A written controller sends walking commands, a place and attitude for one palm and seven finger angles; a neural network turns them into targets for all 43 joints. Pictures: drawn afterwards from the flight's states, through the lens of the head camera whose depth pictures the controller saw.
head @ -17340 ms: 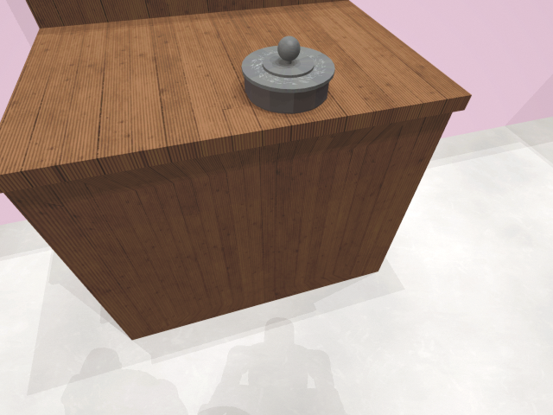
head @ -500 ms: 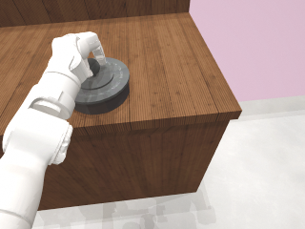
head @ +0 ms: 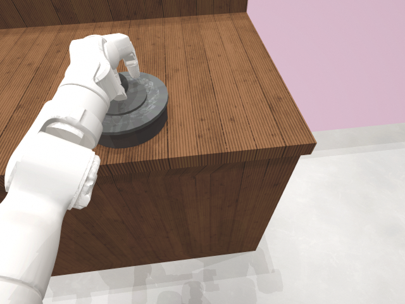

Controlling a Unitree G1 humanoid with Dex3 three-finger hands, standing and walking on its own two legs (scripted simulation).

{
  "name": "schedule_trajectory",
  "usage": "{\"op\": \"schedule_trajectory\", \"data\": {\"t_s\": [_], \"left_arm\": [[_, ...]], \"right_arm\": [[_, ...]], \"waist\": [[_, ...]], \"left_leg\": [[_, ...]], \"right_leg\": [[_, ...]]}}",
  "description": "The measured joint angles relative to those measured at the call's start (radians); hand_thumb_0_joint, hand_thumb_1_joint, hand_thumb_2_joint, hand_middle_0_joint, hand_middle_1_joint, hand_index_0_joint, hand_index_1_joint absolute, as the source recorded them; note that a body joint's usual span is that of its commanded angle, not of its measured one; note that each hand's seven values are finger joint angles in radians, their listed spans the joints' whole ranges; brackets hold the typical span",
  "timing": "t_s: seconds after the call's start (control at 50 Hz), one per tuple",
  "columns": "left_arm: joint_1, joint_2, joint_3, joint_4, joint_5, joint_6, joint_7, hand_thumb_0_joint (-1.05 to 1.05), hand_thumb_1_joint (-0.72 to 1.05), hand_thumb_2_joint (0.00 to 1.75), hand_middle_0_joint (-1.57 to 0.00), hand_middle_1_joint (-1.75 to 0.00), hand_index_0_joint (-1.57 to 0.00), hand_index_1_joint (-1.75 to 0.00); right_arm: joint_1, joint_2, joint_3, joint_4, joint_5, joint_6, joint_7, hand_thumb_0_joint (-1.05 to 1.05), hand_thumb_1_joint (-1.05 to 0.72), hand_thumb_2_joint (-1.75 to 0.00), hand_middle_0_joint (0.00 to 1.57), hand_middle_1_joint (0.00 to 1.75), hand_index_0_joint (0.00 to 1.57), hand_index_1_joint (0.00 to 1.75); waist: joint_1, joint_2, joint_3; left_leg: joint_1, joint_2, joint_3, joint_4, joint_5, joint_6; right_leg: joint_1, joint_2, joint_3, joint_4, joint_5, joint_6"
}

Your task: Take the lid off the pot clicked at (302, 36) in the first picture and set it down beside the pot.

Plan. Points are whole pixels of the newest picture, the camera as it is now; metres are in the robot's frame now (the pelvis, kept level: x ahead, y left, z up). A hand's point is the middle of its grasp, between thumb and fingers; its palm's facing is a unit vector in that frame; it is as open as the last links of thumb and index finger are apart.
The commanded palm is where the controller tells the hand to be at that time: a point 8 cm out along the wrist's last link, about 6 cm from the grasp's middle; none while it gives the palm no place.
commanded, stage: close the fingers and squeeze the knob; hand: left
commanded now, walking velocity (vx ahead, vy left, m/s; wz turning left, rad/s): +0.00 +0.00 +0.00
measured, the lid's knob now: (116, 84) +0.52 +0.15 +0.17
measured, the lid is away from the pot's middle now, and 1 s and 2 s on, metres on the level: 0.00 0.00 0.01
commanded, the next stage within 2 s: lift the lid straight up in 1.08 s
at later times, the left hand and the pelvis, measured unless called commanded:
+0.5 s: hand (118, 78) +0.50 +0.14 +0.20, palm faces -0.34 -0.12 -0.93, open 7.4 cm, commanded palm +0.48 +0.15 +0.25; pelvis +0.01 +0.00 +0.00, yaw -1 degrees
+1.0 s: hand (117, 79) +0.50 +0.14 +0.20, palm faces -0.36 -0.12 -0.93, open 5.8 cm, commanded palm +0.49 +0.15 +0.25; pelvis +0.00 +0.00 +0.00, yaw -1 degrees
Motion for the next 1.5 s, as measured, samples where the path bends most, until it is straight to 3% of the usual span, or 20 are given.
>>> {"op": "schedule_trajectory", "data": {"t_s": [0.14,0.26,0.32,0.66,1.08,1.5], "left_arm": [[-0.011,0.009,0.005,0.028,0.007,0.005,0.005,0.0,0.05,0.99,-0.55,-0.91,-0.56,-0.91],[0.025,0.021,0.06,-0.011,0.009,-0.019,0.005,0.0,0.11,0.96,-0.58,-0.97,-0.59,-0.97],[0.041,0.021,0.051,-0.014,0.007,-0.013,0.008,-0.01,0.13,0.93,-0.57,-0.97,-0.6,-0.99],[0.066,0.002,0.044,-0.076,0.006,-0.002,0.009,-0.04,0.25,0.83,-0.51,-0.94,-0.71,-1.05],[-0.006,0.014,0.019,0.036,0.012,0.009,0.0,-0.07,0.29,0.83,-0.47,-0.94,-0.91,-1.13],[-0.021,0.034,0.047,0.027,0.012,-0.019,-0.021,-0.1,0.36,0.84,-0.44,-0.89,-1.11,-1.19]], "right_arm": [[0.033,-0.001,-0.001,0.016,0.0,-0.003,-0.001,0.01,-0.91,-0.9,0.2,0.3,0.2,0.3],[0.048,0.0,-0.004,0.013,-0.006,-0.012,0.0,0.01,-0.91,-0.9,0.2,0.3,0.2,0.3],[0.046,-0.001,-0.006,0.007,-0.003,-0.01,0.004,0.01,-0.91,-0.9,0.2,0.3,0.2,0.3],[-0.044,0.001,0.0,-0.041,0.003,0.012,0.003,0.01,-0.91,-0.9,0.2,0.3,0.2,0.3],[0.018,0.005,0.005,0.002,0.006,0.02,-0.011,0.01,-0.91,-0.9,0.2,0.3,0.2,0.3],[0.017,0.006,-0.004,-0.003,0.001,-0.046,-0.013,0.01,-0.91,-0.9,0.2,0.3,0.2,0.3]], "waist": [[-0.011,0.006,0.004],[-0.01,0.012,-0.008],[-0.005,0.015,-0.015],[0.014,0.003,-0.011],[-0.013,0.0,-0.006],[-0.012,-0.001,-0.007]], "left_leg": [[0.0,0.002,0.009,-0.008,-0.001,0.001],[0.01,0.005,0.016,-0.015,-0.005,0.0],[0.018,0.006,0.017,-0.015,-0.009,0.0],[0.023,0.005,0.011,-0.008,-0.01,0.0],[0.006,0.006,0.014,-0.002,-0.008,0.002],[0.004,0.003,0.011,-0.01,0.001,0.002]], "right_leg": [[-0.005,0.002,0.009,-0.003,0.001,0.001],[0.0,0.006,0.018,-0.007,-0.003,0.001],[0.009,0.007,0.018,-0.01,-0.005,0.001],[0.018,0.006,0.013,-0.007,-0.006,0.001],[0.001,0.007,0.016,-0.006,0.001,0.002],[0.0,0.004,0.015,-0.011,0.007,0.003]]}}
